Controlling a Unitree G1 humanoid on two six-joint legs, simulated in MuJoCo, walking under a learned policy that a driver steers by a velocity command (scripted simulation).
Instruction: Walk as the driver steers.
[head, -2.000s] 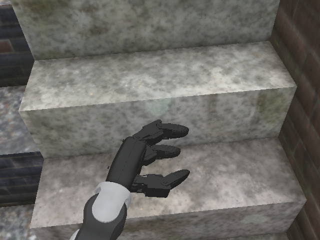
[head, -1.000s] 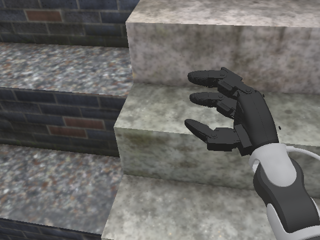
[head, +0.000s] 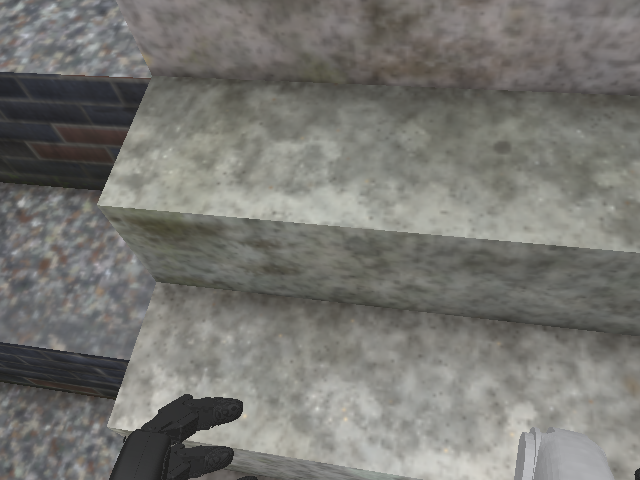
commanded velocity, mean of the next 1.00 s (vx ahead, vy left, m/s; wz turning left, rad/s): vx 1.00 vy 0.00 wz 0.46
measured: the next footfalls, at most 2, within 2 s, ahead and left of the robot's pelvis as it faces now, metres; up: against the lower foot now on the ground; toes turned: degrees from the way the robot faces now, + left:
right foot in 0.04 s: +0.15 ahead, -0.15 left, +0.23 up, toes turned -19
left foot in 0.56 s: +0.00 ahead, +0.17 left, +0.18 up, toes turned +33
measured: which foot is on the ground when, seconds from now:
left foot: down 0.00-0.02, up 0.04-0.54, down 0.56-1.00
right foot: up 0.00-0.02, down 0.04-0.64, up 0.66-1.00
